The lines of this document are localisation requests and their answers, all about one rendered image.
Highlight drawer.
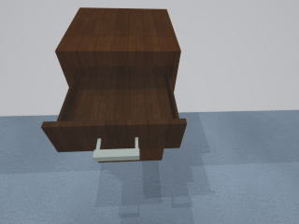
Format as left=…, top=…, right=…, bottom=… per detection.
left=41, top=65, right=187, bottom=152

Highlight cabinet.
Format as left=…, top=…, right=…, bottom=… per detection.
left=55, top=7, right=181, bottom=163

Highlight handle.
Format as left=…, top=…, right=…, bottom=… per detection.
left=93, top=137, right=140, bottom=161

